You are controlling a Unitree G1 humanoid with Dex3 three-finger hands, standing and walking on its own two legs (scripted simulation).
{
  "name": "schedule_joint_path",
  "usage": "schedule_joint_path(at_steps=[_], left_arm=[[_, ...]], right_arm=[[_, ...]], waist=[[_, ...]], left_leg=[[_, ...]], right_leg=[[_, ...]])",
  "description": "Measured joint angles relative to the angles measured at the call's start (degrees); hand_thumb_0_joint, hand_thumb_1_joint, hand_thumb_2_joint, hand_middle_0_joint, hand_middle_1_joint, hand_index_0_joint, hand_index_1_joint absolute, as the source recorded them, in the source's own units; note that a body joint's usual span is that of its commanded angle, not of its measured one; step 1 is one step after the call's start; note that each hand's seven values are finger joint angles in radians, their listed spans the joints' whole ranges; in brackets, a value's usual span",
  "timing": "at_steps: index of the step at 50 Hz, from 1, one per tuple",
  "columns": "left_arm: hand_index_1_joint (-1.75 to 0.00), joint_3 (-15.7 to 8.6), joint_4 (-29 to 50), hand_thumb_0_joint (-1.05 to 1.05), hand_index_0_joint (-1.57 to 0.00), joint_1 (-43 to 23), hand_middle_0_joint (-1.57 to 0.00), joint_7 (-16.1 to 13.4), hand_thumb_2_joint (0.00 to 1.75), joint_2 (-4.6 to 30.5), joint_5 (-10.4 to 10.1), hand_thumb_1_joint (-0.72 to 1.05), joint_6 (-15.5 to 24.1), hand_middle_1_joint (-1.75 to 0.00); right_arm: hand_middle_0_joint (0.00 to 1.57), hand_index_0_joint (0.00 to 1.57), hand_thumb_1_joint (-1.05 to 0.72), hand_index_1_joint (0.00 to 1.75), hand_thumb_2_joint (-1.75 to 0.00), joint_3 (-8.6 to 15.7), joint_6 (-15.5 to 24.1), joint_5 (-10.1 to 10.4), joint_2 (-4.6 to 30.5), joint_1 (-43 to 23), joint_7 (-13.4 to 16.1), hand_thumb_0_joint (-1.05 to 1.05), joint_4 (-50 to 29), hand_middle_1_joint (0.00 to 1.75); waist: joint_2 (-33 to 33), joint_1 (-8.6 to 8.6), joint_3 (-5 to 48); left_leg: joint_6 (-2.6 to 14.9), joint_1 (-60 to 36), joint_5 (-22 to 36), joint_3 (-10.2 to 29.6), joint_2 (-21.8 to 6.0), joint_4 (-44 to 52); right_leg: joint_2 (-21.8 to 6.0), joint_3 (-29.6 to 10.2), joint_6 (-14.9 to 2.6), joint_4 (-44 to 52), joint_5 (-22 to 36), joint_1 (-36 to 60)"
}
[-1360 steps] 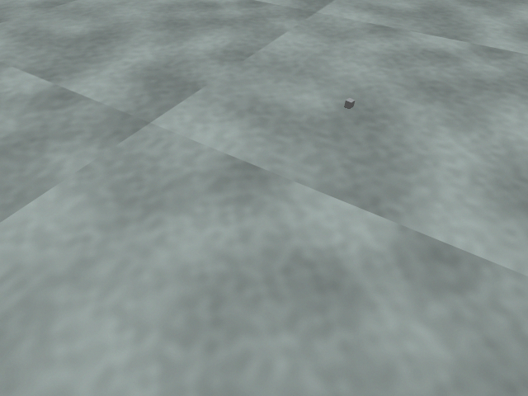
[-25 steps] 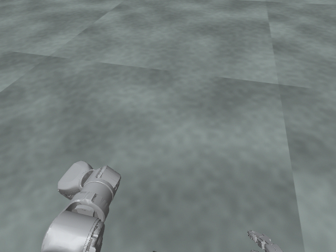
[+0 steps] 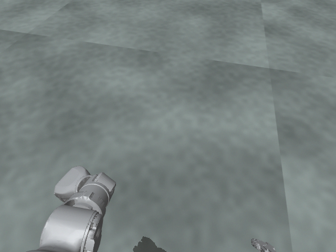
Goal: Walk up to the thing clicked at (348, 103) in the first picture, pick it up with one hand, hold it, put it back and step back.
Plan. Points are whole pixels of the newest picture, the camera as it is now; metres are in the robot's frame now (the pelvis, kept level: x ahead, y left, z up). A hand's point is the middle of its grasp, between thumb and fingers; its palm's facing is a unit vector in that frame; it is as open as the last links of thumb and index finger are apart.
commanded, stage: crouch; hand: left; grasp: from above
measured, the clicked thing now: (82, 199) +0.31 +0.25 -0.12
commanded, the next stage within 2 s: lower in 1.48 s
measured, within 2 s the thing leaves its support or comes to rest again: neither
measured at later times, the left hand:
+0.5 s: hand (106, 203) +0.37 +0.23 -0.33, palm faces -0.11 -0.42 -0.90, open 5.5 cm
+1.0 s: hand (115, 206) +0.40 +0.23 -0.49, palm faces -0.19 -0.41 -0.89, open 5.2 cm
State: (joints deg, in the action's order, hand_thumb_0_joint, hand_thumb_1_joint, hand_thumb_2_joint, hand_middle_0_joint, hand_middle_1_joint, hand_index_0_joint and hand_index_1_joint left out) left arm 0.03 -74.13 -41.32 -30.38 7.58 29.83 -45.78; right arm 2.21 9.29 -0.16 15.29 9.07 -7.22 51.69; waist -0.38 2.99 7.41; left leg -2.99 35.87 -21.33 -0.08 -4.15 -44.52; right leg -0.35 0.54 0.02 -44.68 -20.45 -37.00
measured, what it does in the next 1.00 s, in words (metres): lowers itself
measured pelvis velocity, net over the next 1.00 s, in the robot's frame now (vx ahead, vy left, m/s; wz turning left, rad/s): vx -0.09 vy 0.02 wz -0.05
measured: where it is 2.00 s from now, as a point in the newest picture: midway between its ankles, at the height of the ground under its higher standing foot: outside the picture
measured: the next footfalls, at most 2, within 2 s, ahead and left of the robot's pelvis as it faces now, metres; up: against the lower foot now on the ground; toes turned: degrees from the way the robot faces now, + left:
none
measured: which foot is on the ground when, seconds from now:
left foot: down 0.00-1.00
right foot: down 0.00-1.00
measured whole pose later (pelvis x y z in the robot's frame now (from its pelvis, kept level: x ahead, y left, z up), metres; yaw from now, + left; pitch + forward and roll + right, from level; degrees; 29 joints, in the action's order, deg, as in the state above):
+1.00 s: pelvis -0.09 +0.02 -0.36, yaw -3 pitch +38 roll -3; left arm -20.0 -94.5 -72.3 -37.1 32.1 39.0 -30.2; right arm 0.9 12.9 -6.5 16.6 10.1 -15.0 52.2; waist -3.6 16.5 6.0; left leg -2.4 125.9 -39.3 5.8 -2.5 -126.7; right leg 0.3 -0.2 2.5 -123.2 -35.8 -125.9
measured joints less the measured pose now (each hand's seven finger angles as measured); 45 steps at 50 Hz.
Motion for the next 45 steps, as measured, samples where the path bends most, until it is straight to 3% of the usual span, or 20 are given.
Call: schedule_joint_path(at_steps=[7,11,16,23,32,45], left_arm=[[-0.50,-5.69,-7.31,-0.08,-1.10,-5.51,-0.78,-7.75,0.38,2.80,3.08,0.38,5.51,-0.37],[-0.49,-10.21,-10.40,-0.08,-1.09,-9.40,-0.79,-11.86,0.37,5.58,1.18,0.39,7.72,-0.36],[-0.48,-13.75,-11.56,-0.08,-1.11,-13.39,-0.80,-13.75,0.37,8.94,-0.42,0.38,10.55,-0.34],[-0.45,-15.60,-12.08,-0.08,-1.14,-19.39,-0.82,-13.12,0.37,13.12,-0.01,0.37,12.83,-0.33],[-0.39,-17.36,-16.11,-0.09,-1.19,-26.46,-0.86,-10.41,0.33,19.15,3.31,0.37,13.40,-0.28],[-0.34,-19.51,-18.23,-0.09,-1.22,-29.24,-0.88,-6.48,0.26,23.35,8.06,0.40,14.73,-0.25]], right_arm=[[0.20,0.20,-0.87,0.29,-0.88,1.13,0.91,-2.86,0.21,1.28,-1.52,0.01,-0.32,0.30],[0.20,0.20,-0.87,0.29,-0.88,1.28,1.31,-4.70,0.49,0.95,-2.48,0.01,0.10,0.30],[0.20,0.20,-0.88,0.29,-0.89,0.39,1.02,-5.39,0.44,-0.45,-3.03,0.01,0.79,0.30],[0.20,0.20,-0.89,0.29,-0.89,-0.63,1.03,-6.17,-0.91,-2.16,-3.02,0.01,1.77,0.30],[0.20,0.20,-0.90,0.29,-0.89,-0.89,1.56,-6.07,-0.74,-1.14,-4.72,0.00,2.15,0.30],[0.20,0.20,-0.91,0.29,-0.90,-1.16,2.88,-5.61,0.46,0.98,-7.36,0.00,0.39,0.30]], waist=[[1.73,2.34,1.54],[1.22,4.13,2.20],[-0.04,6.04,2.81],[-1.03,8.53,2.63],[-2.73,11.66,2.99],[-3.32,13.24,-0.17]], left_leg=[[-0.20,17.84,-5.03,0.53,-0.31,-15.77],[-0.02,29.72,-7.47,1.41,-0.42,-25.51],[0.26,44.30,-10.22,2.57,-0.29,-37.72],[0.39,60.06,-12.74,3.75,0.14,-51.37],[0.63,75.23,-15.46,5.00,0.66,-65.59],[0.63,87.22,-17.64,5.72,1.43,-78.87]], right_leg=[[0.23,-0.37,0.16,-14.97,-4.32,-17.71],[0.38,-0.12,0.40,-23.84,-6.28,-29.14],[0.40,0.18,0.78,-35.18,-8.59,-43.23],[0.31,0.28,1.14,-48.23,-10.76,-58.66],[0.38,0.26,1.68,-61.94,-13.15,-73.65],[0.53,-0.43,2.28,-75.19,-15.06,-85.89]])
